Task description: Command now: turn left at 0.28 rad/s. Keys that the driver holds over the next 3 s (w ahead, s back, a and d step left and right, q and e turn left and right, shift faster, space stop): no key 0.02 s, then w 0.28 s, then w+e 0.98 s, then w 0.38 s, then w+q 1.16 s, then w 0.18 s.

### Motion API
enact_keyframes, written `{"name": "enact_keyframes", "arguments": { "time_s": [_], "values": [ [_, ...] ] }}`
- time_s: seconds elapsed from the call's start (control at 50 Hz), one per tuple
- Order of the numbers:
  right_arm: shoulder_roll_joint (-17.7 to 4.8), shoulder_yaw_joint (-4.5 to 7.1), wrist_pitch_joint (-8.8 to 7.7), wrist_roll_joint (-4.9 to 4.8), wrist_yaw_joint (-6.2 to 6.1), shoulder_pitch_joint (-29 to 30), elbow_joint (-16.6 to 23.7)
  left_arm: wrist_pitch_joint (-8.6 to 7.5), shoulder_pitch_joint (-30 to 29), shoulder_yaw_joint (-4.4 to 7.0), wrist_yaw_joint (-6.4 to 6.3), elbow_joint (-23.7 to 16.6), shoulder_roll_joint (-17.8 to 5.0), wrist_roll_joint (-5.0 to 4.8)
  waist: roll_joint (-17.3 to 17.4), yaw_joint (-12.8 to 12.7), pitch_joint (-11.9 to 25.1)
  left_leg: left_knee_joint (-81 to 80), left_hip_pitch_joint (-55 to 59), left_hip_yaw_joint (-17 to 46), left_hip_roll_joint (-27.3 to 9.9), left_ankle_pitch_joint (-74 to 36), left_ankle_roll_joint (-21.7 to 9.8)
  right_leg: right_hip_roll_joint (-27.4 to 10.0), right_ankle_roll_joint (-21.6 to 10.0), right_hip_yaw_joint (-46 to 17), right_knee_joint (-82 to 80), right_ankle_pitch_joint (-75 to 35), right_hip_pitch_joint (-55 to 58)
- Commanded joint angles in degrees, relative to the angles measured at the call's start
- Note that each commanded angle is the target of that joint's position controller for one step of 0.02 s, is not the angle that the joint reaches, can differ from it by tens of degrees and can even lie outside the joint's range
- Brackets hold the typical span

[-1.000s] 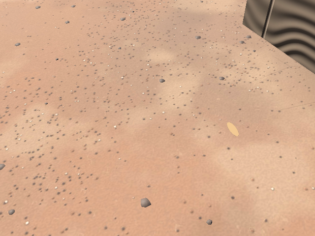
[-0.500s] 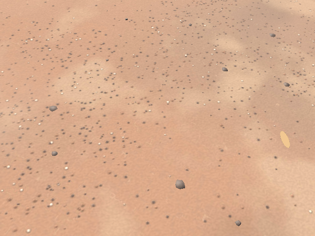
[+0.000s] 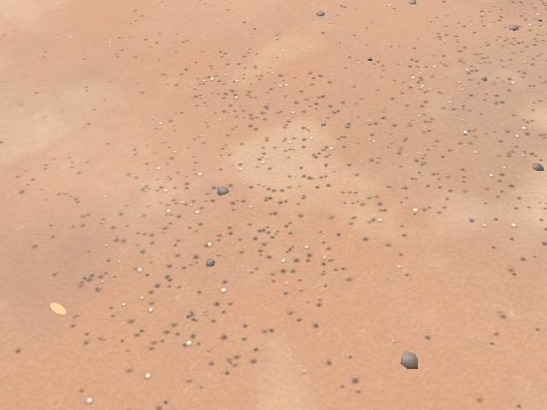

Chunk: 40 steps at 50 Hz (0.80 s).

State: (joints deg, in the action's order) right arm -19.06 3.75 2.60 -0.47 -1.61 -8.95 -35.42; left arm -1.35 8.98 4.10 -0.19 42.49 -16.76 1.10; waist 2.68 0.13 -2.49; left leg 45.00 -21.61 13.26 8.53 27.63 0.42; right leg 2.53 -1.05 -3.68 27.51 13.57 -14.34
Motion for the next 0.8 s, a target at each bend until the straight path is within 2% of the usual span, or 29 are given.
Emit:
{"name": "enact_keyframes", "arguments": {
  "time_s": [0.02, 0.04, 0.06, 0.08, 0.1, 0.14, 0.18, 0.22, 0.26, 0.28, 0.3, 0.32, 0.34, 0.36, 0.38, 0.4, 0.42, 0.48, 0.52, 0.56, 0.6, 0.64, 0.66, 0.7, 0.72, 0.74, 0.76, 0.78, 0.8],
  "values": [
    [-9.23, 3.44, -0.60, 0.16, -0.59, -3.74, 1.72, -0.69, -4.23, 1.29, -0.54, -4.72, -7.63, -0.55, -9.30, 1.96, 3.56, 19.06, -6.04, -0.95, -3.30, 4.01, 3.59, -18.48, -12.47, -17.61, -9.87, -14.73, 3.98],
    [-7.32, 2.87, -0.20, 0.45, -0.62, -4.08, 1.20, -0.69, -3.66, 0.70, -0.71, -4.32, -6.25, -1.38, -9.30, 1.32, 3.94, 19.07, -7.42, -1.19, -3.85, 0.34, 4.32, -16.33, -10.85, -15.67, -10.61, -6.97, 5.79],
    [-4.88, 1.99, -0.15, 0.38, -0.30, -3.92, 1.01, -0.58, -2.29, 0.12, -0.87, -3.54, -5.36, -1.59, -9.95, 0.70, 3.63, 16.99, -7.84, -2.25, -4.50, -2.41, 4.69, -14.55, -10.20, -14.39, -12.15, 0.98, 6.55],
    [-3.49, 1.30, -0.46, 0.21, 0.06, -2.86, 1.32, -0.40, -0.31, 0.14, -1.00, -2.72, -5.82, -1.60, -11.68, -0.38, 2.82, 13.39, -8.61, -5.04, -4.98, -3.88, 4.88, -13.19, -9.89, -13.80, -14.23, 8.19, 7.62],
    [-3.37, 1.03, -0.97, -0.05, 0.33, -0.95, 1.84, -0.16, 1.34, 0.46, -1.19, -2.26, -7.07, -1.59, -13.29, -1.78, 1.98, 10.53, -9.69, -8.03, -5.73, -4.16, 4.94, -13.14, -10.06, -14.31, -15.60, 11.77, 9.17],
    [-3.15, 0.58, -2.19, -0.29, 0.61, 2.25, 2.53, 0.15, 3.29, 0.86, -1.57, -2.04, -8.88, -1.55, -13.27, -3.63, 1.15, 3.69, -8.31, -11.15, -7.51, -3.59, 4.52, -13.66, -10.35, -14.62, -16.44, 12.16, 9.95],
    [-2.00, -0.04, -3.43, -0.39, 0.89, 3.43, 2.53, 0.10, 4.82, 1.15, -1.51, -1.70, -10.20, -1.85, -12.95, -4.44, 0.74, -3.98, -3.96, -12.51, -7.98, -2.25, 3.40, -14.25, -10.68, -13.99, -16.66, 10.89, 8.61],
    [-2.42, 0.01, -4.51, -0.63, 1.23, 2.03, 1.58, 0.03, 5.91, 1.30, -1.08, -1.33, -11.08, -2.29, -12.73, -3.97, 0.36, -11.06, 1.84, -13.80, -7.30, -3.20, 1.80, -14.57, -11.32, -13.53, -16.64, 10.12, 5.73],
    [-2.36, 0.19, -5.41, -0.81, 1.55, -2.17, -0.66, 0.14, 4.99, 1.09, -0.68, -1.41, -10.93, -3.00, -11.14, -1.18, 0.19, -21.73, 10.55, -15.37, -6.51, -12.87, -0.47, -13.80, -10.94, -12.19, -15.04, 9.88, 1.24],
    [-2.49, 0.36, -5.60, -0.79, 1.51, -4.64, -1.92, 0.02, 5.18, 0.69, -0.50, -1.36, -9.86, -2.95, -9.99, 0.24, 0.80, -25.13, 16.41, -15.57, -6.16, -15.57, -1.45, -12.98, -9.92, -11.44, -13.24, 9.33, -1.82],
    [-3.27, 0.66, -5.70, -0.99, 1.13, -8.64, -2.93, -0.54, 4.69, -0.22, -0.22, -1.54, -7.22, -2.46, -8.76, 2.31, 3.19, -24.81, 24.85, -12.77, -8.49, -15.57, -2.47, -11.62, -7.66, -9.80, -9.44, 9.20, -6.80],
    [-5.31, 1.14, -5.70, -0.77, 0.50, -15.06, -3.83, -1.28, 2.43, -1.81, 0.46, -2.62, -2.38, -1.59, -2.39, 5.38, 5.91, -27.11, 34.35, -2.38, -16.87, -11.08, -4.64, -7.11, -3.99, -5.09, 3.15, 10.57, -15.34],
    [-12.67, 3.06, -5.57, 0.00, 0.71, -17.72, -4.22, -2.53, 0.78, -2.29, 0.52, -5.85, -0.83, -2.05, 10.67, 5.76, 5.30, -32.29, 35.14, 15.69, -28.44, 1.07, -11.67, -1.36, -0.79, 3.29, 16.28, 15.67, -26.87],
    [-10.44, 2.87, -6.27, 0.72, 1.05, -17.66, -4.71, -3.11, -1.76, -0.73, 0.24, -6.34, -6.29, -3.47, 6.98, 6.88, 0.00, -35.23, 30.58, 20.86, -31.83, 7.58, -16.19, -4.36, -0.54, 0.34, 27.31, 19.17, -32.60],
    [-6.50, 1.64, -7.07, 0.79, 1.16, -15.69, -4.63, -3.23, -0.19, 0.04, 0.54, -5.55, -8.05, -4.24, 5.53, 5.36, -3.21, -35.59, 29.89, 16.90, -29.34, 8.51, -14.92, -5.64, -1.51, -2.71, 31.74, 14.59, -35.67],
    [-4.81, 1.13, -7.68, 0.80, 1.29, -13.92, -4.30, -3.14, 1.61, 0.14, 0.85, -4.25, -7.56, -4.19, 5.97, 4.20, -3.47, -36.12, 30.07, 11.78, -26.70, 4.60, -12.94, -6.21, -2.04, -3.24, 33.38, 10.25, -36.36],
    [-3.97, 0.90, -7.83, 0.55, 1.36, -12.57, -4.49, -3.10, 1.58, 0.24, 1.10, -3.95, -7.30, -3.70, 5.23, 3.64, -4.20, -36.68, 30.18, 7.33, -25.50, -2.48, -11.71, -6.59, -1.95, -3.75, 33.45, 6.34, -37.64],
    [-3.11, 0.68, -8.06, 1.22, 1.26, -11.30, -4.38, -2.91, 1.53, -0.32, 2.01, -3.55, -4.34, -2.99, 3.36, 2.82, -3.21, -37.28, 26.02, -4.72, -22.00, -22.28, -9.83, -6.27, -0.01, -2.82, 32.73, -3.13, -34.52],
    [-3.32, 0.72, -8.22, 1.13, 1.22, -10.55, -4.57, -2.64, -0.01, -0.72, 2.28, -4.57, -3.45, -2.71, 2.64, 2.81, -3.53, -38.41, 22.45, -10.10, -20.74, -26.91, -9.84, -6.14, 1.84, -1.32, 27.54, -8.15, -31.92],
    [-4.20, 0.79, -8.36, 0.93, 1.09, -9.95, -4.96, -2.66, -3.30, -1.39, 2.71, -6.23, -2.42, -2.40, 2.31, 3.45, -4.63, -39.56, 18.45, -14.64, -19.50, -28.50, -9.38, -6.16, 2.40, 1.65, 19.32, -14.03, -27.21],
    [-5.42, 1.03, -8.37, 0.54, 0.82, -12.07, -6.33, -2.87, -7.66, -2.17, 3.42, -8.21, -1.15, -2.20, 1.33, 5.00, -6.00, -40.46, 17.35, -16.86, -20.40, -29.76, -9.25, -5.80, 1.59, 4.44, 13.04, -17.03, -24.05],
    [-6.31, 1.22, -8.04, 0.01, 0.78, -13.92, -7.81, -3.01, -10.02, -2.27, 4.20, -9.83, -1.41, -2.42, 0.90, 5.11, -6.56, -39.50, 20.74, -18.02, -22.00, -33.55, -8.92, -5.25, -0.20, 5.39, 9.02, -16.44, -23.55],
    [-6.71, 1.32, -7.71, -0.15, 0.76, -14.04, -8.23, -3.06, -10.40, -2.10, 4.56, -10.44, -1.99, -2.56, 1.02, 4.54, -6.12, -37.75, 23.31, -18.82, -22.68, -38.45, -8.49, -4.70, -1.35, 5.91, 7.60, -14.96, -23.47],
    [-8.32, 1.72, -6.86, -0.09, 0.41, -13.47, -8.27, -2.87, -8.76, -1.23, 4.88, -11.07, -3.96, -2.55, 2.82, 2.08, -2.25, -30.49, 27.84, -20.63, -23.41, -59.92, -7.15, -1.69, -3.93, 8.48, 7.07, -10.36, -19.36],
    [-9.21, 1.95, -6.26, 0.02, 0.07, -13.27, -8.10, -2.53, -5.30, -0.40, 4.78, -10.66, -5.58, -2.57, 4.16, -0.20, 1.19, -24.13, 29.46, -21.47, -23.34, -70.54, -6.38, 0.33, -5.30, 9.77, 7.66, -7.52, -14.80],
    [-9.73, 2.05, -5.62, 0.21, -0.26, -12.95, -7.77, -2.14, 1.93, 0.93, 4.44, -9.16, -7.97, -2.76, 4.49, -4.20, 6.04, -14.12, 28.02, -22.28, -22.69, -76.03, -5.46, 2.45, -6.89, 10.47, 7.45, -6.65, -5.42],
    [-9.53, 1.81, -5.51, 0.09, -0.59, -12.65, -7.11, -1.60, 10.58, 2.56, 3.49, -7.39, -10.72, -2.96, 2.49, -9.13, 10.49, -0.89, 19.38, -23.11, -20.90, -71.80, -3.67, 2.76, -9.08, 8.01, 5.07, -8.44, 9.59],
    [-4.67, 0.31, -6.30, 1.43, -0.41, -15.71, -5.05, -0.65, 16.52, 3.69, 2.13, -6.26, -15.11, -2.78, -8.56, -8.24, 16.56, 19.13, 0.18, -22.60, -15.43, -34.56, -1.25, -8.81, -13.83, -11.18, 4.61, -4.64, 29.53],
    [-0.52, -1.67, -8.31, 1.18, 0.70, -19.42, -3.13, -1.37, 14.61, 3.58, 2.19, -8.08, -17.21, -2.58, -16.68, -3.93, 26.75, 36.87, -15.59, -11.73, -4.39, 6.12, 0.70, -22.39, -24.95, -45.53, -5.27, 6.94, 40.81]
  ]
}}
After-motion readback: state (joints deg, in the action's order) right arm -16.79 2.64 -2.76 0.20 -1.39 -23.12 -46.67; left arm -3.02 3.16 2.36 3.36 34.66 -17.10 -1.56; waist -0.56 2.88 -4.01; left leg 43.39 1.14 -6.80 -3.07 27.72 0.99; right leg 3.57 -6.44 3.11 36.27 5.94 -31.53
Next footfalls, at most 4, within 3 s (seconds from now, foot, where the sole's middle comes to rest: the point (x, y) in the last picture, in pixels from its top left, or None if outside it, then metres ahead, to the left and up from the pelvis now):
0.32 left None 0.05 0.13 -0.77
0.76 right None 0.40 -0.12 -0.77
1.26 left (300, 315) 0.72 -0.01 -0.77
1.74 right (433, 284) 0.80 -0.37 -0.77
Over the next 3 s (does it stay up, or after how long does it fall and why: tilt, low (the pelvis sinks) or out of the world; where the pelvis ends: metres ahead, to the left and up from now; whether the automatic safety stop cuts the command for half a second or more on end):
stays up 1.36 -0.44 0.01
